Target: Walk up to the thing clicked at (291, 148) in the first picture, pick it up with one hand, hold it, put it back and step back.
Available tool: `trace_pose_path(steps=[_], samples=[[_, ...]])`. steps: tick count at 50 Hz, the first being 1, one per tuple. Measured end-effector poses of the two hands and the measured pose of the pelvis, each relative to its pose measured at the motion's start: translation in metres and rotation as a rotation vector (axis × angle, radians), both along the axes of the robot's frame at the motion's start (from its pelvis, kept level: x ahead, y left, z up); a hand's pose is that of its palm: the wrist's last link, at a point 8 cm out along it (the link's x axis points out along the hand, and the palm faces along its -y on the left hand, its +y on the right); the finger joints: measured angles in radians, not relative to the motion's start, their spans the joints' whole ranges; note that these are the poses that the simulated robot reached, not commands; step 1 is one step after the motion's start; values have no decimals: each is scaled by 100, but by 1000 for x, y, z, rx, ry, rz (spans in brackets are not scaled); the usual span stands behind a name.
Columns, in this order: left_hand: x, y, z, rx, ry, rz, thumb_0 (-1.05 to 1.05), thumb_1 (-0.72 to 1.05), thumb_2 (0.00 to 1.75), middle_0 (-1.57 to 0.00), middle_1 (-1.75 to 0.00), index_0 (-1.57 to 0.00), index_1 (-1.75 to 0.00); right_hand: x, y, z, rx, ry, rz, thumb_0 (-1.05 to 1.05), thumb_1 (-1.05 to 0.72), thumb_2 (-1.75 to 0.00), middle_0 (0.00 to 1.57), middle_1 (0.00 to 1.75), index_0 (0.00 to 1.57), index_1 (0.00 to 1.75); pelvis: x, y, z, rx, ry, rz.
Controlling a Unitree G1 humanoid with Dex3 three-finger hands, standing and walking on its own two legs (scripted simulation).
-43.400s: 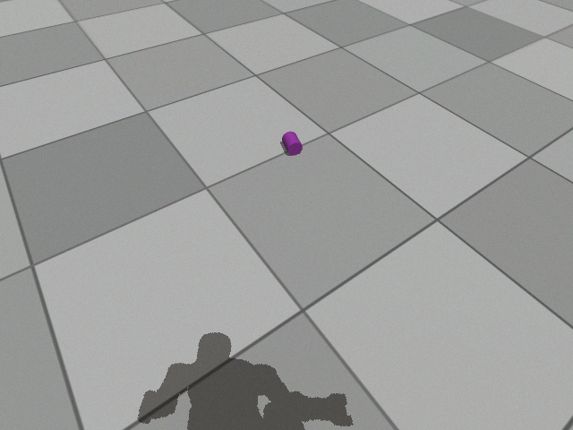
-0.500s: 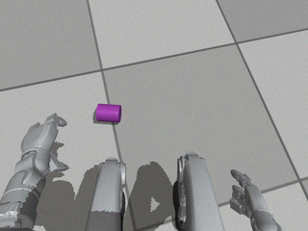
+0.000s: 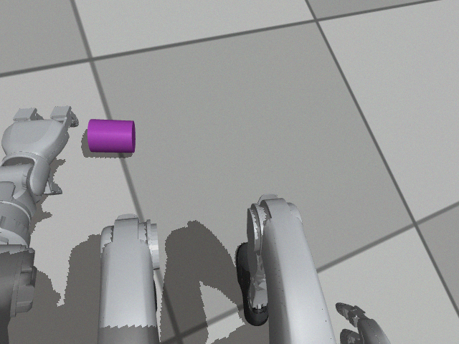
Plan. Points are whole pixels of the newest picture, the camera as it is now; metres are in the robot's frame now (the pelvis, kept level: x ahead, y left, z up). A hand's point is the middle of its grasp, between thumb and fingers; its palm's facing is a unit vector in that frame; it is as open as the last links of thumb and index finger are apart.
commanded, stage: rise first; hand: left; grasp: from above
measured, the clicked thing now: (113, 136) +0.56 +0.18 -0.34
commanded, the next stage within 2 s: none
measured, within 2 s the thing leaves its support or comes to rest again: neither
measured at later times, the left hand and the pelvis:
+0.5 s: hand (66, 145) +0.49 +0.24 -0.19, palm faces -0.48 +0.01 -0.88, open 13.9 cm; pelvis +0.01 +0.01 -0.03, yaw -1 degrees
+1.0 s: hand (76, 140) +0.50 +0.23 -0.21, palm faces -0.47 -0.01 -0.88, open 13.7 cm; pelvis +0.01 +0.01 -0.04, yaw -2 degrees
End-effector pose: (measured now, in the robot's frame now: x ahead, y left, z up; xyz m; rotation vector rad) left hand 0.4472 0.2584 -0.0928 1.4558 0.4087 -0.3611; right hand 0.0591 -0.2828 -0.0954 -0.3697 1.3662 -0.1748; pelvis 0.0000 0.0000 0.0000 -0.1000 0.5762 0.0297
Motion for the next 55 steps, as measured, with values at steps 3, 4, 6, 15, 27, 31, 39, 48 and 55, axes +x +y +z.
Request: trace_pose_path(steps=[3, 4, 6, 15, 27, 31, 39, 48, 55], samples=[[8, -1, -6, 16, -5, -19, 0, -50, 103, -8, -99, -8, -99, -3, 5, -5, 3, 11, 0, 0, -89, -90, 20, 30, 20, 30, 0, 3, -6, -8, 3, 1], [11, -2, -7, 20, -7, -26, 0, -50, 103, -8, -99, -8, -99, -4, 7, -6, 4, 14, 0, 0, -89, -90, 20, 30, 20, 30, 0, 4, -7, -10, 5, 2], [16, -3, -10, 26, -8, -39, 0, -50, 103, -8, -98, -8, -99, -5, 10, -9, 8, 20, -1, 0, -90, -90, 20, 30, 20, 30, 0, 6, -10, -14, 8, 2], [35, -11, -23, 47, 0, -100, 0, -50, 102, -7, -98, -8, -98, -9, 20, -18, 12, 50, 0, 0, -90, -90, 20, 30, 20, 30, 5, 11, -21, -27, 26, 0], [48, -15, -47, 47, 0, -107, 0, -47, 98, -8, -100, -10, -98, -19, 17, -23, 8, 112, 14, 0, -91, -90, 20, 30, 20, 30, 10, 9, -32, -30, 44, -4], [52, -18, -52, 45, -2, -104, 0, -46, 97, -8, -100, -10, -98, -23, 16, -24, 8, 131, 15, 0, -91, -90, 20, 30, 20, 30, 12, 8, -34, -29, 46, -6], [59, -23, -58, 40, -14, -94, 0, -45, 96, -9, -101, -11, -99, -29, 15, -23, 9, 150, 11, 0, -91, -90, 20, 30, 20, 30, 14, 7, -36, -31, 54, -14], [63, -24, -63, 43, -11, -87, 0, -44, 95, -9, -102, -11, -99, -33, 15, -24, 9, 160, 13, 0, -91, -90, 20, 30, 20, 30, 13, 6, -39, -34, 52, -17], [64, -23, -66, 39, -10, -90, 0, -44, 95, -9, -102, -11, -99, -34, 17, -25, 5, 158, 18, 0, -91, -90, 20, 30, 20, 30, 13, 8, -42, -39, 50, -19]])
